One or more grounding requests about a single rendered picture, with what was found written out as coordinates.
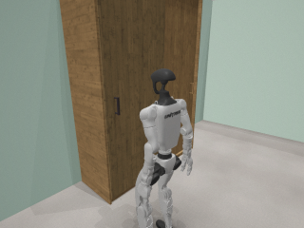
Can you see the wardrobe door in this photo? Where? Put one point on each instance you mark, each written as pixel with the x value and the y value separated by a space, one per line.
pixel 132 38
pixel 180 39

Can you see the right robot hand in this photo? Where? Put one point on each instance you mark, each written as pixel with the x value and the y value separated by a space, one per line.
pixel 184 161

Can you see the right robot shin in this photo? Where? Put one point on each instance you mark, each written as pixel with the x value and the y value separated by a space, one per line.
pixel 166 206

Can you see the humanoid robot torso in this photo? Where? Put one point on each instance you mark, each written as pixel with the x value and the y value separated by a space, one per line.
pixel 168 126

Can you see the left robot forearm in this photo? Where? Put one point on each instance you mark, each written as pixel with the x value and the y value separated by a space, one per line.
pixel 148 166

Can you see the robot right upper arm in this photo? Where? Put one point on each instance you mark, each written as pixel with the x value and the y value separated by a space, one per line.
pixel 186 128

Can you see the robot left upper arm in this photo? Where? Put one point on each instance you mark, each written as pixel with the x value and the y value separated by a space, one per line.
pixel 148 116

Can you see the right robot forearm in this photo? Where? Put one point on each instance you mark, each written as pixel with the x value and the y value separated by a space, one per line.
pixel 187 145

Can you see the left robot hand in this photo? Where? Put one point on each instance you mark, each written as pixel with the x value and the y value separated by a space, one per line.
pixel 144 194

